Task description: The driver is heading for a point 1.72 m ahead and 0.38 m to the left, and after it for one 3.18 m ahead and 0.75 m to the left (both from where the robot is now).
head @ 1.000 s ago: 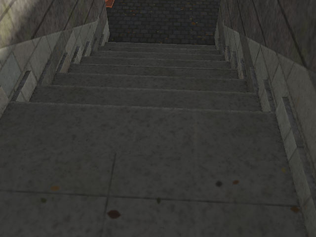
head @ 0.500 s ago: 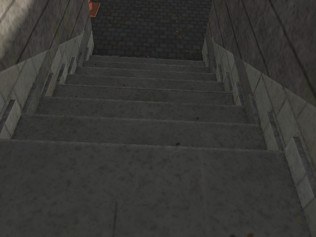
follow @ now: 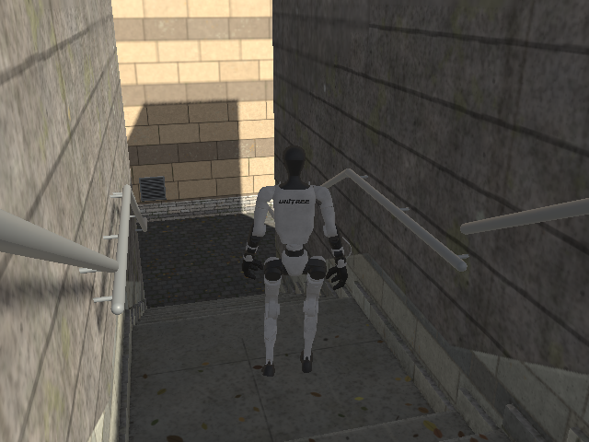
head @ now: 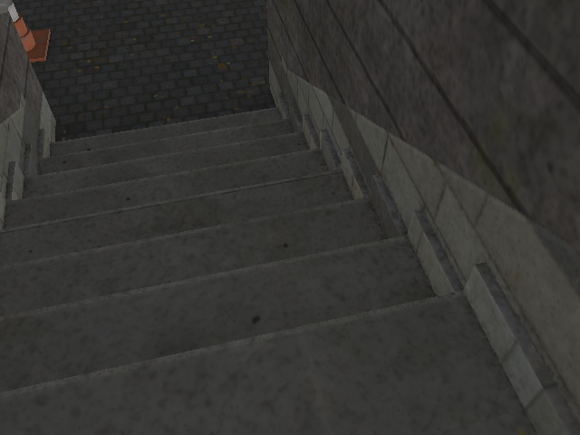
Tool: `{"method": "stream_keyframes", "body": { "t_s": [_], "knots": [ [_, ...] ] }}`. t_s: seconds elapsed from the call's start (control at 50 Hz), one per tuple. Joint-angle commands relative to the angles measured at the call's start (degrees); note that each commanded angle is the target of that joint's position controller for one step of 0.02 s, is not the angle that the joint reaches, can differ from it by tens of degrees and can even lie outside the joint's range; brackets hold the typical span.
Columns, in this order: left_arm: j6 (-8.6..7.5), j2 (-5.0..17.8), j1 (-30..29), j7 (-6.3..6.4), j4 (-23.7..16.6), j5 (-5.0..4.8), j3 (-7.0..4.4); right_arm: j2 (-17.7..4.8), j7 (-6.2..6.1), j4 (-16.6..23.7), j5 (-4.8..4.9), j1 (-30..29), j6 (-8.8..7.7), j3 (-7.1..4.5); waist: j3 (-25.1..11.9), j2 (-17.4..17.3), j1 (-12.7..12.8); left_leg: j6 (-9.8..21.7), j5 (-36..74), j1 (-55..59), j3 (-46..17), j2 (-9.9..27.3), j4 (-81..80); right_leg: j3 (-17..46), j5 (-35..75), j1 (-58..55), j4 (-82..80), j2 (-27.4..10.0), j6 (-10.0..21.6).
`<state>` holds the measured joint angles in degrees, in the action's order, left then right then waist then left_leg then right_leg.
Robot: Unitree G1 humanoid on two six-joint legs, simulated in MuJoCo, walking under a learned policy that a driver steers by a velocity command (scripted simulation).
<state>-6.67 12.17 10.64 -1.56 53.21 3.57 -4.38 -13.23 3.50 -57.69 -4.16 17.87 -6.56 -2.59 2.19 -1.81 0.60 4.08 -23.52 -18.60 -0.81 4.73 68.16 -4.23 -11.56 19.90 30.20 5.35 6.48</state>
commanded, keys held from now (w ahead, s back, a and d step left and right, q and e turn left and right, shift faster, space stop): w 0.02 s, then w+q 0.64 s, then w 0.34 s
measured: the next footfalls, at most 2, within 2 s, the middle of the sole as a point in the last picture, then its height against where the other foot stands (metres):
left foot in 0.40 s outside the picture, level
right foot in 0.86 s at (299, 365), level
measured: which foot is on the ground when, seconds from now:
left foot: up 0.00-0.38, down 0.40-0.86, up 0.88-1.00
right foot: down 0.00-0.46, up 0.48-0.84, down 0.86-1.00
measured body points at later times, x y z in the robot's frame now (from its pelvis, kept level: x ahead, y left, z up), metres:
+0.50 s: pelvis +0.32 +0.08 -0.01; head +0.34 +0.08 +0.44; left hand +0.24 +0.29 -0.16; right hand +0.54 -0.14 -0.12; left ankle +0.42 +0.17 -0.73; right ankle +0.11 -0.09 -0.65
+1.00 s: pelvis +0.58 +0.11 -0.02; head +0.58 +0.11 +0.43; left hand +0.49 +0.33 -0.15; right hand +0.77 -0.10 -0.14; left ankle +0.50 +0.21 -0.63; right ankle +0.60 +0.01 -0.73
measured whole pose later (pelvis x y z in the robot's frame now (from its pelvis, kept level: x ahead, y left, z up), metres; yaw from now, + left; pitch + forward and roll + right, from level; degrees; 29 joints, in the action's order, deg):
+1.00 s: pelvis +0.58 +0.11 -0.02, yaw +23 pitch +2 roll -2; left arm -6.2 12.3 23.4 -2.2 53.5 3.4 -0.8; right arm -15.6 2.2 -50.8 -4.9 15.4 -6.2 -3.7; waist -2.8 -2.1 2.6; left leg 3.2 -23.4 -34.5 -7.9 -5.3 78.1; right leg -4.6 -24.1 19.5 41.4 2.1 4.0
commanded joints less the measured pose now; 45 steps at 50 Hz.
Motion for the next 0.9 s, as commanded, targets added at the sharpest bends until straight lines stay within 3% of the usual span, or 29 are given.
{"method": "stream_keyframes", "body": {
  "t_s": [0.02, 0.04, 0.08, 0.1, 0.14, 0.22, 0.24, 0.26, 0.3, 0.38, 0.42, 0.44, 0.46, 0.48, 0.5, 0.52, 0.54, 0.58, 0.62, 0.66, 0.72, 0.74, 0.76, 0.8, 0.82, 0.84, 0.86, 0.88, 0.9],
  "knots": [
    [-1.17, -1.09, 6.14, -0.75, 2.42, -0.40, 1.51, -4.39, -1.84, 4.39, -1.54, -1.81, -0.73, -0.68, -1.15, 2.57, -0.11, 2.19, 10.86, -22.59, -4.96, 4.81, 5.97, 23.35, -5.70, -10.85, -18.03, -17.59, 10.43],
    [-1.08, -1.36, 3.65, -1.35, 0.97, -0.10, 1.84, -1.15, -1.73, 3.27, -1.17, 0.66, 0.37, 0.20, -0.50, 2.49, -2.47, 1.78, 13.72, -20.63, -4.77, 5.47, 7.38, 20.92, -0.16, -3.83, -18.33, -17.48, 11.05],
    [-1.48, -0.02, 5.12, -1.24, 0.52, 0.76, 1.62, 2.08, -1.13, 3.25, -0.90, -0.86, 1.50, 1.62, -1.35, 2.12, -2.24, 1.40, 17.54, -22.59, -3.65, 6.01, 4.82, 15.38, 4.85, -0.28, -19.57, -16.60, 11.43],
    [-1.90, -0.88, 6.77, -0.88, 0.77, 1.68, 2.15, 1.60, -0.99, 3.93, -0.66, -3.28, 1.58, 1.73, -2.06, 2.10, -1.54, 1.06, 21.03, -23.53, -2.96, 6.12, 1.21, 13.06, 6.93, -0.13, -19.78, -15.73, 11.06],
    [-2.76, 0.66, 11.14, -0.91, 1.25, 1.90, 2.27, -0.57, -0.94, 5.67, -0.51, -9.10, 1.26, 1.21, -2.16, 3.22, -0.05, -0.55, 26.30, -21.66, -0.15, 4.97, -10.81, 7.95, 16.11, -0.81, -19.77, -13.91, 9.81],
    [-2.37, 4.41, 21.03, -2.06, 4.98, 0.51, 1.58, 0.02, -0.80, 7.88, 0.46, -15.86, 3.07, 1.27, 0.48, 5.21, 1.77, -2.83, 31.18, -22.31, 1.72, 1.06, -28.42, 5.01, 31.60, -13.52, -19.23, -17.49, 9.09],
    [-2.13, 4.91, 22.16, -2.26, 5.61, 0.87, 1.39, -0.03, -0.53, 8.92, 0.64, -18.08, 3.69, 1.29, 1.48, 5.38, 2.12, -2.29, 31.54, -23.65, 1.68, 0.46, -30.95, 4.11, 31.63, -17.51, -19.16, -18.50, 8.63],
    [-1.74, 3.01, 22.74, -2.33, 6.23, 1.02, 1.89, -0.11, -0.57, 9.00, 0.74, -18.26, 3.81, 1.14, 0.91, 5.27, 1.80, -1.70, 31.69, -24.70, 0.38, 0.28, -33.16, 4.11, 30.43, -22.04, -19.15, -19.33, 8.11],
    [-1.16, 2.11, 22.67, -1.70, 6.92, 0.46, 2.36, -0.08, -0.87, 10.14, 1.14, -21.46, 4.01, 0.93, 2.38, 5.50, 1.83, -0.04, 31.40, -24.52, 0.69, -0.83, -38.07, 2.43, 26.95, -26.95, -20.07, -20.06, 6.86],
    [0.05, 4.60, 21.82, -0.98, 6.87, 1.67, 1.55, -3.37, -0.84, 12.08, 2.37, -24.65, 3.49, -0.31, 0.99, 6.23, 0.63, 3.61, 25.14, -14.88, 4.86, -5.79, -39.68, -2.50, 41.73, -30.87, -14.82, -19.50, 3.65],
    [-0.30, 5.68, 21.05, -1.01, 5.74, 2.41, 1.52, -7.38, -1.20, 9.98, 2.82, -15.13, 1.77, -2.36, -4.98, 6.12, -4.09, 7.47, 25.96, 6.00, 5.88, -9.61, -33.40, -6.47, 53.16, -20.75, -1.58, -16.23, -1.09],
    [-0.82, 3.02, 26.33, -0.10, 4.21, 1.61, 2.86, -8.22, -1.74, 6.02, 3.69, -0.72, 0.88, -2.24, -19.71, -1.47, -4.99, 14.97, 24.72, 37.21, -10.16, -1.95, -29.27, -4.37, 41.82, 1.82, 15.46, -12.14, -7.58],
    [-1.08, 3.49, 22.09, -1.65, 3.37, 2.33, 4.12, -11.28, -2.76, 2.38, 3.41, 14.79, 1.20, -3.09, -25.24, -6.97, -12.33, 21.16, 20.78, 49.30, -30.94, 7.54, -42.55, -1.04, -0.35, 14.62, 31.99, -4.03, -9.53],
    [-0.03, 5.24, 14.47, -3.35, 1.02, 1.38, 2.80, -11.73, -3.05, -1.53, 2.18, 22.36, 0.60, -3.46, -21.55, -2.34, -14.38, 17.42, 13.07, 51.98, -35.64, 8.45, -48.26, 7.37, -18.44, 23.97, 44.77, -1.64, -7.01],
    [0.05, 6.01, 9.26, -2.74, -0.41, 0.67, 2.44, -12.62, -3.46, 0.01, 2.21, 14.10, -0.63, -4.53, -10.06, -1.50, -11.86, 13.54, 7.85, 40.67, -31.97, 7.21, -49.56, 11.79, -15.55, 30.17, 48.24, -5.95, -4.41],
    [-0.03, 6.46, 7.04, -1.15, -1.50, 1.74, 2.40, -10.02, -3.68, 1.29, 1.88, 6.87, -1.30, -3.70, -5.52, -0.63, -8.68, 13.15, 11.49, 28.48, -28.43, 5.71, -50.06, 12.43, -12.94, 27.07, 46.37, -8.07, -3.16],
    [0.10, 4.16, 7.38, 0.02, -1.98, 2.85, 3.02, -5.61, -3.58, 2.07, 1.81, 2.65, -1.42, -2.31, -5.16, 0.65, -5.07, 13.36, 14.39, 19.46, -24.68, 4.68, -51.60, 12.38, -10.46, 21.76, 43.45, -9.92, -2.40],
    [1.02, 0.41, 8.88, 1.35, -3.64, 2.03, 3.90, -1.47, -2.18, 4.42, 1.89, -3.06, -1.37, -0.44, -3.79, -0.40, 0.50, 14.96, 23.36, 4.47, -21.73, 4.20, -54.89, 11.02, -9.85, 12.59, 40.07, -11.55, -3.59],
    [1.64, 0.73, 8.45, 2.12, -4.07, 1.29, 4.11, -3.84, -1.33, 5.67, 2.24, -3.35, -2.12, -1.10, -3.39, 0.94, 0.60, 14.13, 18.77, -1.27, -18.40, 1.96, -56.33, 8.72, -8.62, 11.64, 33.86, -11.60, -6.33],
    [1.99, 1.82, 5.85, 2.41, -4.90, 0.76, 4.26, -6.50, -0.50, 6.14, 1.21, -2.04, -2.55, -1.78, -2.47, 0.54, -0.59, 12.69, 18.35, -5.97, -15.96, -0.51, -56.02, 5.89, -1.27, 10.36, 26.39, -10.86, -8.83],
    [2.32, 0.41, -0.43, 0.34, -7.42, 1.37, 5.05, -9.55, 1.10, 6.26, 1.10, 0.70, -1.62, -2.82, -1.17, -1.13, -2.16, 10.49, 22.43, -14.85, -11.98, -3.84, -53.78, 2.00, 11.57, -0.76, 17.55, -8.89, -8.77],
    [2.54, 1.18, -0.71, -0.27, -7.61, 1.39, 4.98, -9.09, 1.76, 6.04, 1.01, 2.49, -1.51, -2.87, -1.07, -1.45, -2.36, 10.91, 22.32, -14.77, -13.15, -3.22, -52.70, 2.07, 12.74, -1.90, 16.61, -8.59, -8.83],
    [1.85, 1.70, 6.58, -1.12, -4.87, 2.47, 4.79, -8.93, 2.03, 5.61, -1.08, 3.03, -1.49, -2.73, -1.62, -1.76, 0.33, 10.98, 27.23, -17.95, -13.68, -2.52, -47.90, 2.48, 19.30, -7.12, 26.48, -8.86, -8.58],
    [0.84, 6.49, 8.15, -1.00, -5.24, 2.78, 2.92, -8.80, 1.56, 7.44, -0.80, 1.10, -1.82, -2.80, -1.50, 0.24, 1.83, 11.60, 36.03, -8.29, -17.80, 0.72, -41.86, 2.84, 6.74, -0.17, 26.71, -9.42, -8.55],
    [0.51, 7.70, 11.02, -0.42, -4.45, 2.29, 2.43, -7.98, 1.36, 7.67, -0.95, 0.58, -1.84, -2.63, -1.36, 0.65, 2.60, 10.68, 40.19, -5.82, -17.85, 1.46, -38.02, 2.87, 2.32, -2.84, 23.97, -8.88, -8.01],
    [0.27, 7.77, 17.81, 0.73, -2.95, 1.95, 2.10, -7.31, 1.38, 8.78, -0.67, -3.73, -1.96, -2.42, -2.45, 1.89, 6.13, 9.52, 44.78, -9.40, -17.22, 0.45, -30.87, 2.02, 0.12, -11.84, 20.93, -7.49, -7.33],
    [0.43, 8.61, 17.57, 1.93, -3.43, -0.12, 1.20, -8.97, 2.10, 8.78, 2.29, -3.41, -2.35, -2.91, -3.46, 2.32, 7.23, 10.93, 43.85, -6.36, -17.31, -1.98, -24.01, 0.72, -7.71, -14.78, 5.11, -5.43, -5.42],
    [-0.26, 10.16, 21.23, 2.25, -3.34, -1.04, 1.28, -6.63, 2.50, 7.81, 0.44, 2.53, -3.01, -2.58, -11.30, 7.76, 5.35, 7.28, 37.80, -8.54, -14.18, -7.55, -6.95, 12.64, 3.70, -26.66, 4.82, -11.47, 4.68],
    [-1.16, 8.90, 23.84, 0.75, -2.17, -0.56, 2.71, 1.17, 2.10, 6.47, -0.67, 8.39, -3.50, -0.59, -14.60, 15.78, 2.07, 2.95, -9.21, -22.58, -9.67, -15.52, 13.71, 27.74, 30.29, -35.05, 2.60, -21.94, 18.45]
  ]
}}
Keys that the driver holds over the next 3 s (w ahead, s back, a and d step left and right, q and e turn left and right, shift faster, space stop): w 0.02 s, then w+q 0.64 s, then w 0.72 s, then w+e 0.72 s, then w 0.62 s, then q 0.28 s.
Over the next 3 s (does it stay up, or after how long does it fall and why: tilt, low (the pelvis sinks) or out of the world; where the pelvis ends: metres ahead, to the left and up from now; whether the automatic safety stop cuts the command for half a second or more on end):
stays up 1.60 0.38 -0.55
